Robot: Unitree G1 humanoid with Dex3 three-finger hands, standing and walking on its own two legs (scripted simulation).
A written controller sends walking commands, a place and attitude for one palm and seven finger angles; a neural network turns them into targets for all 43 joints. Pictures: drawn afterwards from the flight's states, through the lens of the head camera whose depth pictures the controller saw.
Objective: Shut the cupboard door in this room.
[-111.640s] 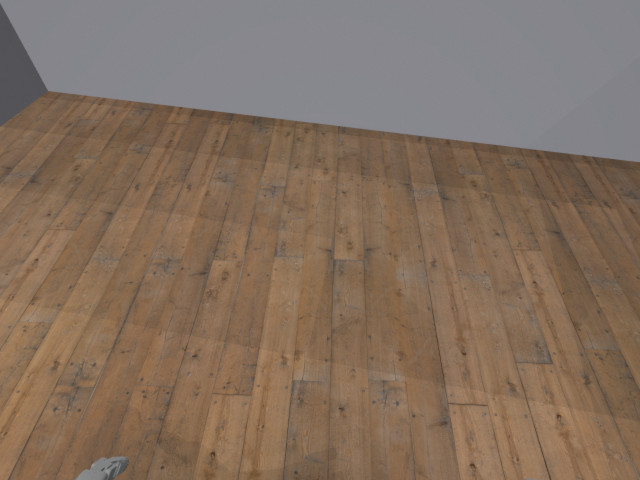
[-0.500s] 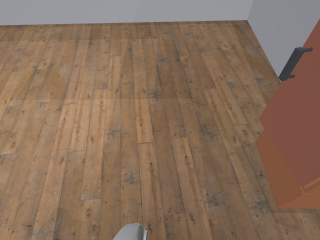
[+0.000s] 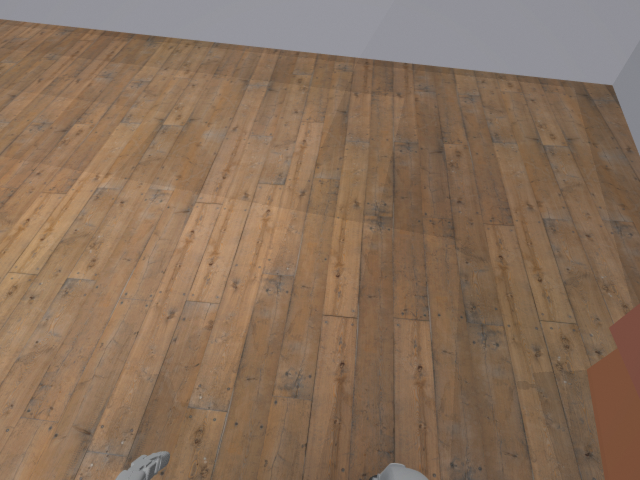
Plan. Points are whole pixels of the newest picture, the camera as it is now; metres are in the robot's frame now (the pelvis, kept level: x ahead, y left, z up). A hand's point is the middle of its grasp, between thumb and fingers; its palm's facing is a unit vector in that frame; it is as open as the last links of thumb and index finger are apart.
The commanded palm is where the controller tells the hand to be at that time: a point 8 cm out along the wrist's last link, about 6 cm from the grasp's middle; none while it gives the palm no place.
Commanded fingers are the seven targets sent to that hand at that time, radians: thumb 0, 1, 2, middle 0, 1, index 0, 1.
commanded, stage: walk to a spot facing it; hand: left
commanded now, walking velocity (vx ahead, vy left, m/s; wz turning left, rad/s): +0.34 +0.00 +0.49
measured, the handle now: out of the picture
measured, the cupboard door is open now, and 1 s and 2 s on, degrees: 11 11 11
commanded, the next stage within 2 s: turn to face it in 0.72 s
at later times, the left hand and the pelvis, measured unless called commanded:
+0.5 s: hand out of the picture +0.04 +0.19 -0.18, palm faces +0.39 -0.91 -0.16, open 7.3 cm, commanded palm none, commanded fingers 0.00 0.90 0.90 -0.20 -0.30 -0.20 -0.30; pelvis +0.16 +0.04 -0.01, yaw +18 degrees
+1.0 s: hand (178, 314) +0.40 +0.28 -0.15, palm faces +0.29 -0.93 -0.22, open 7.4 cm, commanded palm none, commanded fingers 0.00 0.90 0.90 -0.20 -0.30 -0.20 -0.30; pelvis +0.36 +0.07 +0.00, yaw +17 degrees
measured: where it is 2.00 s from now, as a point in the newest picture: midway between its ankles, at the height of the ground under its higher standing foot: (297, 396)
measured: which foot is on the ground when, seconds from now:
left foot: down 0.00-0.02, up 0.04-0.46, down 0.48-0.94, up 0.96-1.00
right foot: up 0.00-0.00, down 0.02-0.50, up 0.52-0.90, down 0.92-1.00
